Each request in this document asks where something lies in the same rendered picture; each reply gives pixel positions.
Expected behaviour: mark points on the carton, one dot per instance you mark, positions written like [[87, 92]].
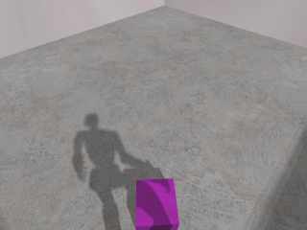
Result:
[[156, 205]]

